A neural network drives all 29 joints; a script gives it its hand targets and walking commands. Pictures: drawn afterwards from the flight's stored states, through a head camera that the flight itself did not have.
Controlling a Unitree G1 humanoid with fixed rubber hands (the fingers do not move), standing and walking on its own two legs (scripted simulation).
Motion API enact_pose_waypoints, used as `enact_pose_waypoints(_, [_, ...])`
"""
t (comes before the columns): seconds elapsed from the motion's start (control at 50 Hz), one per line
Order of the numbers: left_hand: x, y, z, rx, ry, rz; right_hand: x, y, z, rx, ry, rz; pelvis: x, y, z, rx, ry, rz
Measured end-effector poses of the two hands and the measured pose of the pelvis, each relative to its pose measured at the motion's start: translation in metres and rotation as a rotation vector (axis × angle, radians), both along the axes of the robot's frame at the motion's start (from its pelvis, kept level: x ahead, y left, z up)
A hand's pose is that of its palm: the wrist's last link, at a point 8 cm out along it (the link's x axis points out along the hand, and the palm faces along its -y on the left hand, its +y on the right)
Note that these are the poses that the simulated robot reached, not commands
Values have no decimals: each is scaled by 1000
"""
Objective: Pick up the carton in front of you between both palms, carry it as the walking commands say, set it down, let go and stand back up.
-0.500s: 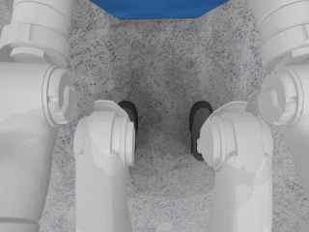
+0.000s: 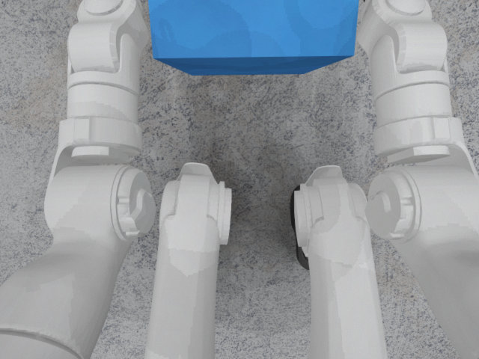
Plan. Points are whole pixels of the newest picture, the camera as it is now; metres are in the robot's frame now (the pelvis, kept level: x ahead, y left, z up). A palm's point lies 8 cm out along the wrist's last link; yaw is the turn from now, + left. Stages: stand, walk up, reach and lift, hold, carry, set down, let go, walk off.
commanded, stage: reach and lift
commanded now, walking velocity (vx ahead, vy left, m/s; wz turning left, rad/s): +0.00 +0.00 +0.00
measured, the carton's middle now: out of the picture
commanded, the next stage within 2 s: none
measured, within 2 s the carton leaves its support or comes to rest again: neither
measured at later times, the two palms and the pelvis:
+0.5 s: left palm out of the picture +0.50 +0.17 +0.06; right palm out of the picture +0.50 -0.12 +0.06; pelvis -0.01 +0.00 +0.11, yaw +1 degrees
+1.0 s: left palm out of the picture +0.44 +0.16 +0.22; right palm out of the picture +0.45 -0.13 +0.22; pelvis +0.05 +0.00 +0.26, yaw +1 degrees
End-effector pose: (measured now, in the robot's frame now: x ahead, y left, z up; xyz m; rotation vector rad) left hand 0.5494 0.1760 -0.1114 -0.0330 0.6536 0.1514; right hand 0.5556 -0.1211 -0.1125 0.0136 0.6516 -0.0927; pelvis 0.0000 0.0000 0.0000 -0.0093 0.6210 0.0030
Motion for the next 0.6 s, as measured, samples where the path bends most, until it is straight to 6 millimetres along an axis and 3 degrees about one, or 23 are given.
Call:
enact_pose_waypoints(0.12, [-22,1,67,7,41,-1,-21,1,68,3,41,-3,-3,-1,31,-4,81,10])
enact_pose_waypoints(0.2, [-34,-1,100,12,51,-11,-34,-1,101,-8,51,-4,-9,-1,54,-6,102,13])
enact_pose_waypoints(0.4, [-48,-3,147,13,37,-6,-47,-4,148,-5,36,-10,-14,-1,94,-6,122,15])
enact_pose_waypoints(0.6, [-63,-5,202,4,36,9,-61,-5,204,-1,35,-9,5,-1,139,-6,103,20])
